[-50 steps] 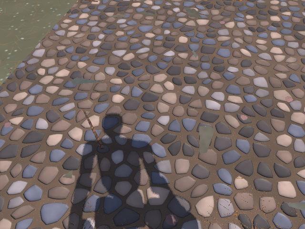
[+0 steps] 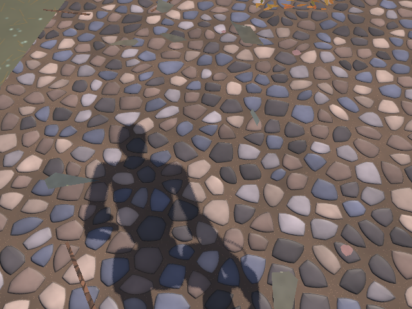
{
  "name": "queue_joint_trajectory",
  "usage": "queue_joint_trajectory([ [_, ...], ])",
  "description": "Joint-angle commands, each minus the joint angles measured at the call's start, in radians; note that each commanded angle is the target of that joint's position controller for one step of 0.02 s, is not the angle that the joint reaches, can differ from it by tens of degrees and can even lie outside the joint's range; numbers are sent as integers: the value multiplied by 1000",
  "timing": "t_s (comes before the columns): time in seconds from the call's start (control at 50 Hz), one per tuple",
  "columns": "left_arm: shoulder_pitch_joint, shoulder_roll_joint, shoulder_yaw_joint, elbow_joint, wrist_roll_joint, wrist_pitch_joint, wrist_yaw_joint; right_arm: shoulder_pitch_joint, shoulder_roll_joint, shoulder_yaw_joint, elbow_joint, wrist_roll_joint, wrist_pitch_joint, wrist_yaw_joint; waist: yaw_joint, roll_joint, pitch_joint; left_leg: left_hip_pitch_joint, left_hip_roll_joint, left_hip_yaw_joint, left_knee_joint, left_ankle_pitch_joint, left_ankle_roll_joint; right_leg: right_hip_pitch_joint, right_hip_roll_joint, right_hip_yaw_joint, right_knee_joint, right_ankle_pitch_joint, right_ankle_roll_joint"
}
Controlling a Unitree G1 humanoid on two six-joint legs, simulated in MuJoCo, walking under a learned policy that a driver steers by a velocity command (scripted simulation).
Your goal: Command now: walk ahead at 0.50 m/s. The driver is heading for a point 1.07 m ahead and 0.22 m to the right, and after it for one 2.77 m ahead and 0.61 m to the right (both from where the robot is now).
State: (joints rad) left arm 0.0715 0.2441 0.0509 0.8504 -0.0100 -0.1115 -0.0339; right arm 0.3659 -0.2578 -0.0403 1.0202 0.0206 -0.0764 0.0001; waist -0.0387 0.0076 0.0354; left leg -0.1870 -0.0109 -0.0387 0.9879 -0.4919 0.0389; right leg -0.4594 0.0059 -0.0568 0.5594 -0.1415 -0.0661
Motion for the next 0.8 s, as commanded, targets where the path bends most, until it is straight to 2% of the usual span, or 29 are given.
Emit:
queue_joint_trajectory([
  [0.02,188,135,32,5,6,-1,6,-64,-131,-21,-93,23,-53,-1,99,-59,-149,-526,98,-47,292,118,30,551,-316,474,-297,-3,-173],
  [0.04,146,109,25,1,13,-2,3,-88,-122,-29,-94,7,-46,-6,72,-36,-95,-485,126,-38,232,170,23,438,-279,388,-326,83,-164],
  [0.06,136,91,19,6,22,-5,1,-66,-103,-31,-92,2,-34,-6,41,-60,-88,-425,150,-44,198,206,21,377,-255,334,-355,118,-156],
  [0.08,143,86,19,14,21,-6,-2,-50,-78,-30,-88,1,-21,-6,28,-69,-82,-397,156,-40,168,219,16,345,-242,304,-381,136,-161],
  [0.12,171,108,24,33,15,-10,4,-63,-58,-30,-94,-3,-4,-9,16,-65,-50,-417,166,-26,106,249,0,306,-233,248,-416,184,-173],
  [0.16,203,134,31,47,14,-7,17,-139,-64,-33,-123,-12,2,-11,28,-51,-19,-489,171,-21,7,337,-21,315,-233,217,-440,209,-178],
  [0.2,231,136,31,59,12,1,28,-210,-58,-33,-146,-16,-1,-8,44,-53,-4,-520,166,-13,-113,446,-32,331,-216,178,-450,214,-162],
  [0.28,292,146,31,84,2,8,38,-351,-37,-21,-184,-10,-11,5,88,-60,26,-466,121,32,-339,603,-31,345,-184,109,-461,180,-130],
  [0.36,358,152,36,123,-5,24,41,-452,-43,-15,-224,-1,-19,25,114,-63,58,-497,101,33,-437,565,-11,476,-236,113,-417,192,-127],
  [0.4,357,161,43,132,-8,34,47,-462,-58,-18,-240,1,-26,37,98,-71,54,-490,94,30,-468,496,13,541,-269,121,-371,252,-115],
  [0.42,347,168,46,131,-9,39,49,-441,-72,-22,-238,2,-29,41,80,-80,38,-448,82,38,-479,460,26,560,-276,121,-341,314,-105],
  [0.44,327,178,49,126,-8,44,50,-392,-92,-32,-227,2,-31,42,48,-96,4,-360,55,60,-485,427,41,565,-272,113,-284,453,-94],
  [0.46,303,177,48,121,-8,49,50,-283,-121,-50,-196,-1,-32,39,-14,-100,-62,-202,20,92,-502,427,62,546,-241,83,-158,607,-74],
  [0.48,299,150,36,111,-1,53,51,-106,-173,-76,-141,-5,-30,32,-86,-77,-174,60,36,70,-480,452,97,438,-184,45,54,592,-43],
  [0.5,383,70,10,88,12,43,45,53,-266,-99,-112,-26,-27,24,-83,94,-338,464,286,-284,-471,401,222,84,-72,-2,436,246,18],
  [0.52,429,7,-12,102,8,18,37,90,-253,-91,-97,-17,-23,29,-65,256,-438,616,410,-664,-635,243,308,-158,60,105,663,-439,44],
  [0.54,334,114,16,87,-23,-1,32,39,-179,-67,-103,-6,-25,29,-78,181,-327,540,373,-607,-675,151,257,-271,-1,181,763,-431,22],
  [0.56,252,144,23,59,-37,-12,32,-57,-146,-57,-125,-4,-27,26,-55,134,-198,389,345,-467,-699,198,217,-307,-55,149,750,-332,7],
  [0.58,210,143,27,54,-28,-13,40,-133,-118,-48,-139,-13,-28,27,-25,63,-126,237,310,-363,-732,282,198,-265,-102,126,697,-239,7],
  [0.6,208,132,34,55,-16,-4,46,-175,-91,-40,-144,-25,-31,30,10,58,-81,120,274,-282,-766,351,185,-207,-134,125,641,-181,9],
  [0.62,234,108,34,62,-12,10,47,-187,-73,-34,-140,-32,-34,33,38,76,-76,55,251,-236,-797,375,179,-145,-152,130,610,-148,11],
  [0.64,252,83,33,67,-11,22,48,-181,-73,-35,-133,-30,-36,34,50,79,-70,22,240,-204,-822,393,185,-119,-158,126,583,-135,16],
  [0.68,228,73,34,57,-7,36,51,-150,-101,-41,-115,-26,-40,25,58,68,-40,-8,233,-151,-858,449,199,-147,-167,115,519,-81,33],
  [0.72,150,82,38,29,2,39,53,-114,-124,-45,-100,-25,-38,11,43,46,-13,16,233,-123,-876,498,201,-221,-171,113,413,17,53],
  [0.8,51,58,30,5,-6,33,35,-80,-130,-43,-85,-26,-33,-7,13,53,4,54,199,7,-891,530,152,-221,-144,90,197,235,53],
])
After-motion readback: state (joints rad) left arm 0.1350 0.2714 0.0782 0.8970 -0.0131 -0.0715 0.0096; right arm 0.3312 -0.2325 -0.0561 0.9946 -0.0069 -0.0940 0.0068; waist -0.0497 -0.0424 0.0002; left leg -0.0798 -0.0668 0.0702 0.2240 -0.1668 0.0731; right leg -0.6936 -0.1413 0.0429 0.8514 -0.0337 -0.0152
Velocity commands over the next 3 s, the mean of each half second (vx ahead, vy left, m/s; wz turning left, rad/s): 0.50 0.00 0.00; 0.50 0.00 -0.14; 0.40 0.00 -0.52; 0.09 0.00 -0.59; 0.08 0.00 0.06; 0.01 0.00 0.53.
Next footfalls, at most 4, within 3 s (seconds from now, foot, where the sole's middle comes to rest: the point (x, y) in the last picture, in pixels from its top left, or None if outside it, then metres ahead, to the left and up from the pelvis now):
0.48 left None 0.45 0.14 -0.76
1.06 right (237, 220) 0.76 -0.09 -0.76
1.50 left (203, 157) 1.05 0.02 -0.76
1.96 right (254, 196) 0.85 -0.17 -0.76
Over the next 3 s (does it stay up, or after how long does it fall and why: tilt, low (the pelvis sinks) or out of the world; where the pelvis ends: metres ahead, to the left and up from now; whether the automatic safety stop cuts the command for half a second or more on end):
stays up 0.95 -0.16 0.02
